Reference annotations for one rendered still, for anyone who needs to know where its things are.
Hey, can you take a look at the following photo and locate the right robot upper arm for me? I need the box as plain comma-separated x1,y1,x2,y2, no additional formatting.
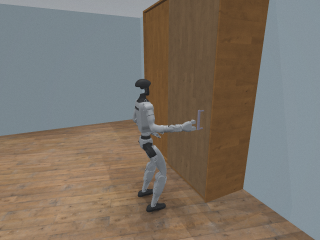
143,102,157,133

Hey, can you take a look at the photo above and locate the wardrobe door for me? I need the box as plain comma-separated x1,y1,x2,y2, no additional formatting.
167,0,220,198
146,0,169,159

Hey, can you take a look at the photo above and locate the left robot upper arm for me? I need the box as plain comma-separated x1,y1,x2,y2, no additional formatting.
132,99,138,123

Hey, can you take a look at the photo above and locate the robot left shin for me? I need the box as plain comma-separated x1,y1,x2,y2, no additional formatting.
142,162,156,193

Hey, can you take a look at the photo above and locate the robot torso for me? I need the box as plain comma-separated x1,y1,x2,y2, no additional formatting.
135,99,153,151

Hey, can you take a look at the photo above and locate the robot right forearm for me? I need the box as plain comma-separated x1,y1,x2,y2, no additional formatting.
151,124,183,134

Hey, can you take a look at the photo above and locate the robot right hand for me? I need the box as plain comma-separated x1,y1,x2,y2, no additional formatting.
175,119,196,132

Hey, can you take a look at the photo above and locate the robot left hand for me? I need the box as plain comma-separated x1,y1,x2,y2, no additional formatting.
150,131,163,138

